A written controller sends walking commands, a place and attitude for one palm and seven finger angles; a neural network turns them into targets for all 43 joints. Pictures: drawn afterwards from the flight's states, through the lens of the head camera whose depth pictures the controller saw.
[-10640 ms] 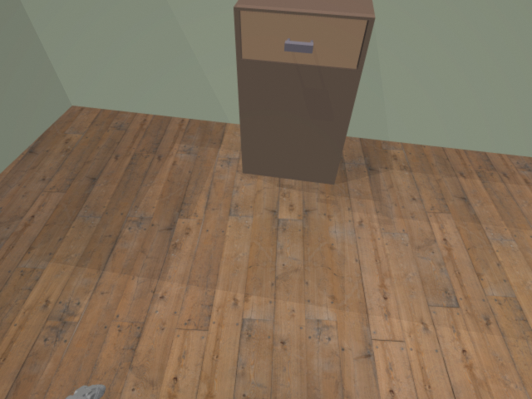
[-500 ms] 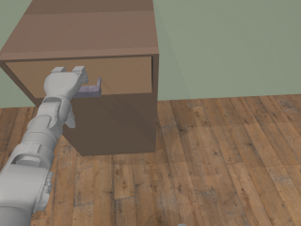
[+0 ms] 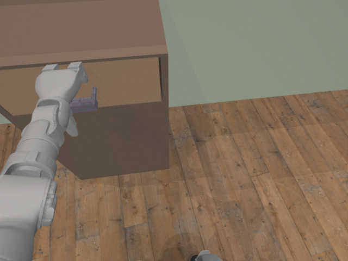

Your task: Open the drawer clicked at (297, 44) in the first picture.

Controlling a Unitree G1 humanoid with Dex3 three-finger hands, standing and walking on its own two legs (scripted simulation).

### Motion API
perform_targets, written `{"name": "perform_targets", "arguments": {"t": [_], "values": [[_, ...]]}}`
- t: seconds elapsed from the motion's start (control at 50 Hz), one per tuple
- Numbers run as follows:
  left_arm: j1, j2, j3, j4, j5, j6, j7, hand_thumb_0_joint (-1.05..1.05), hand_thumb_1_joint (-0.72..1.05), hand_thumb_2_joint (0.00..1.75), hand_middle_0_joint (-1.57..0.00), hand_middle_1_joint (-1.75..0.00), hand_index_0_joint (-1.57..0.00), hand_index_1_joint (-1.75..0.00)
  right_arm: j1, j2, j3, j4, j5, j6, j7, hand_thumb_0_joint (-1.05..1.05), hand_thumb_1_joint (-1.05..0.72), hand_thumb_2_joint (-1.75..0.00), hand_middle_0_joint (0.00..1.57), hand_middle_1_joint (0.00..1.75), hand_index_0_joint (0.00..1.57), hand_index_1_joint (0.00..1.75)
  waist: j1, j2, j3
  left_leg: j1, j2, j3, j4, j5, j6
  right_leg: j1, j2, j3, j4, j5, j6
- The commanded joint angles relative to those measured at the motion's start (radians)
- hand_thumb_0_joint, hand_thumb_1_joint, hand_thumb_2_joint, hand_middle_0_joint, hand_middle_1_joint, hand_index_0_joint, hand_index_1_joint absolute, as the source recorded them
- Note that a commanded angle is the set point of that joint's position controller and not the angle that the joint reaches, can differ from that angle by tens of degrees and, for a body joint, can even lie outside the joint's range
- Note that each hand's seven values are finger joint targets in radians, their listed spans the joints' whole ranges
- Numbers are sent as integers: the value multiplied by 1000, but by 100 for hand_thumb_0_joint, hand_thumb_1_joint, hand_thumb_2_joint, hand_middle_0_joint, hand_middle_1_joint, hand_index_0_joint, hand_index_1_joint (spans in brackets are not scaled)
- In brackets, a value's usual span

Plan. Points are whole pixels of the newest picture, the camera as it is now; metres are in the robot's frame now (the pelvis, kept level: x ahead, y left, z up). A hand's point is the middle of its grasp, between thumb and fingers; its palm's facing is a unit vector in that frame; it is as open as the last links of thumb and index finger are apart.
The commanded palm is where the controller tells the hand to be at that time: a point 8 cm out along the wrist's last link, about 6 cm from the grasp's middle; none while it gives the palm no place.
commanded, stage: move the hooked fingers above the handle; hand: left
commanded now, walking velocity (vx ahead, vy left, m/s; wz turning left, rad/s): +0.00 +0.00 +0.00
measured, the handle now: (77, 98) +0.54 +0.24 +0.00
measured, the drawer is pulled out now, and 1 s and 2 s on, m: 0.00 0.00 0.00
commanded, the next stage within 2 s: lower the fingers behind the handle in 0.50 s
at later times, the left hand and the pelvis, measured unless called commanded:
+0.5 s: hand (66, 103) +0.48 +0.23 +0.06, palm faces -0.05 +0.00 -1.00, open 13.8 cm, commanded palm +0.46 +0.23 +0.11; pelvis +0.00 +0.00 +0.00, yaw +1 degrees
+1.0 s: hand (71, 110) +0.48 +0.23 +0.03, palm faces -0.05 -0.01 -1.00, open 13.8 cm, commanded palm +0.46 +0.23 +0.08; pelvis -0.01 +0.00 +0.00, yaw +1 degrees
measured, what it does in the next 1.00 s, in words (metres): stands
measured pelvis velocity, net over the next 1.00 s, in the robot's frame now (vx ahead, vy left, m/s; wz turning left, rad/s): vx -0.01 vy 0.00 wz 0.02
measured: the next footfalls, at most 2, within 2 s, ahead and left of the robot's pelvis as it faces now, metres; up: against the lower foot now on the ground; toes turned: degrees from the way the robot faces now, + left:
none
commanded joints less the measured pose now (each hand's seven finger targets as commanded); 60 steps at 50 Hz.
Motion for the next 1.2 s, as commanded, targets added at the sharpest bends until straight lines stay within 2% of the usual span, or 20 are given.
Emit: {"name": "perform_targets", "arguments": {"t": [0.0, 0.04, 0.06, 0.08, 0.14, 0.16, 0.26, 0.34, 0.36, 0.4, 0.54, 0.58, 0.6, 0.64, 0.66, 0.72, 0.86, 0.98, 1.14, 1.18], "values": [[-383, 271, 66, -238, -10, -2, 49, 0, -50, 30, -30, -120, -30, -120, 101, -159, -59, -67, -4, -12, -10, 0, -90, -90, 20, 30, 20, 30, 34, 30, -474, 264, -28, -12, -31, 598, 25, 308, 35, -37, -27, 441, -36], [-383, 242, 49, -257, -21, -6, 50, 0, -50, 30, -30, -120, -30, -120, 97, -158, -59, -65, -3, -10, -8, 0, -90, -90, 20, 30, 20, 30, 25, 11, -466, 277, -27, -16, -35, 611, 26, 311, 35, -39, -36, 445, -36], [-403, 275, 71, -281, -16, -11, 54, 0, -50, 30, -30, -120, -30, -120, 99, -160, -62, -61, -2, -10, -10, 0, -90, -90, 20, 30, 20, 30, 26, 15, -471, 284, -25, -17, -36, 609, 27, 313, 34, -37, -34, 449, -34], [-380, 264, 62, -270, -11, -8, 56, 0, -50, 30, -30, -120, -30, -120, 93, -158, -61, -62, -1, -7, -9, 0, -90, -90, 20, 30, 20, 30, 32, 35, -462, 291, -28, -21, -40, 607, 24, 303, 36, -38, -35, 430, -37], [-438, 177, -9, -274, -18, -3, 59, 0, -50, 30, -30, -120, -30, -120, 85, -152, -60, -53, 1, -9, -7, 0, -90, -90, 20, 30, 20, 30, 1, 29, -402, 310, -24, -26, -48, 572, 23, 253, 36, -47, -53, 383, -39], [-436, 211, 20, -281, -17, -3, 63, 0, -50, 30, -30, -120, -30, -120, 87, -155, -64, -51, 1, -10, -9, 0, -90, -90, 20, 30, 20, 30, 9, 26, -425, 318, -26, -24, -47, 561, 24, 264, 36, -43, -51, 382, -37], [-451, 148, -38, -217, -18, 19, 58, 0, -50, 30, -30, -120, -30, -120, 71, -147, -53, -51, 8, -10, -10, 0, -90, -90, 20, 30, 20, 30, -7, -3, -357, 290, -34, -29, -63, 485, 22, 241, 34, -50, -62, 337, -39], [-485, 226, 11, -200, -11, 25, 56, 0, -50, 30, -30, -120, -30, -120, 62, -153, -44, -64, 8, -16, -19, 0, -90, -90, 20, 30, 20, 30, 3, -4, -385, 260, -45, -19, -65, 431, 26, 281, 29, -36, -62, 331, -42], [-493, 212, -8, -187, -7, 26, 55, 0, -50, 30, -30, -120, -30, -120, 62, -150, -44, -65, 8, -18, -21, 0, -90, -90, 20, 30, 20, 30, -7, -1, -378, 253, -46, -18, -63, 426, 27, 275, 29, -34, -61, 336, -39], [-460, 254, 28, -169, -3, 26, 51, 0, -50, 30, -30, -120, -30, -120, 60, -153, -41, -70, 9, -20, -23, 0, -90, -90, 20, 30, 20, 30, 13, -1, -385, 236, -47, -13, -62, 428, 26, 293, 27, -32, -53, 347, -39], [-435, 201, 1, -209, -16, -8, 30, 0, -50, 30, -30, -120, -30, -120, 70, -150, -51, -81, 5, -25, -23, 0, -90, -90, 20, 30, 20, 30, 8, 2, -434, 270, -41, -14, -39, 505, 26, 292, 30, -33, -43, 393, -38], [-432, 235, 28, -219, -15, -18, 33, 0, -50, 30, -30, -120, -30, -120, 79, -154, -54, -70, 4, -23, -22, 0, -90, -90, 20, 30, 20, 30, 12, -5, -433, 264, -39, -16, -38, 502, 26, 292, 31, -32, -42, 398, -35], [-409, 206, 6, -199, -18, -15, 34, 0, -50, 30, -30, -120, -30, -120, 77, -152, -51, -71, 4, -22, -21, 0, -90, -90, 20, 30, 20, 30, 10, 0, -414, 251, -44, -10, -40, 487, 27, 290, 31, -31, -45, 395, -35], [-413, 256, 45, -187, -15, -18, 45, 0, -50, 30, -30, -120, -30, -120, 77, -160, -49, -59, 3, -20, -24, 0, -90, -90, 20, 30, 20, 30, 10, -31, -397, 213, -43, -10, -43, 464, 28, 301, 29, -28, -45, 394, -36], [-425, 261, 45, -214, -11, -24, 53, 0, -50, 30, -30, -120, -30, -120, 79, -157, -51, -62, 2, -21, -22, 0, -90, -90, 20, 30, 20, 30, 17, 5, -420, 214, -46, -7, -41, 461, 28, 305, 28, -25, -40, 397, -36], [-409, 248, 35, -171, -1, -15, 72, 0, -50, 30, -30, -120, -30, -120, 79, -157, -51, -53, 4, -22, -21, 0, -90, -90, 20, 30, 20, 30, 5, -13, -382, 188, -47, -7, -39, 413, 27, 274, 30, -30, -41, 354, -36], [-471, 231, 27, -186, 2, -29, 103, 0, -50, 30, -30, -120, -30, -120, 102, -159, -58, -35, -7, -36, -17, 0, -90, -90, 20, 30, 20, 30, -11, 27, -445, 215, -43, -21, -10, 432, 27, 224, 34, -33, -18, 334, -37], [-430, 276, 63, -124, 14, -1, 117, 0, -50, 30, -30, -120, -30, -120, 103, -167, -53, -28, -9, -34, -14, 0, -90, -90, 20, 30, 20, 30, -1, 20, -444, 163, -44, -16, 10, 431, 27, 220, 34, -32, 5, 349, -37], [-456, 224, 21, -129, 13, -8, 114, 0, -50, 30, -30, -120, -30, -120, 105, -165, -53, -33, -11, -39, -16, 0, -90, -90, 20, 30, 20, 30, -24, 22, -423, 156, -39, -24, 32, 405, 27, 156, 36, -37, 15, 307, -37], [-462, 263, 51, -148, 14, -21, 122, 0, -50, 30, -30, -120, -30, -120, 113, -168, -54, -28, -14, -41, -18, 0, -90, -90, 20, 30, 20, 30, -18, 35, -469, 165, -38, -26, 45, 421, 27, 160, 35, -33, 32, 322, -36]]}}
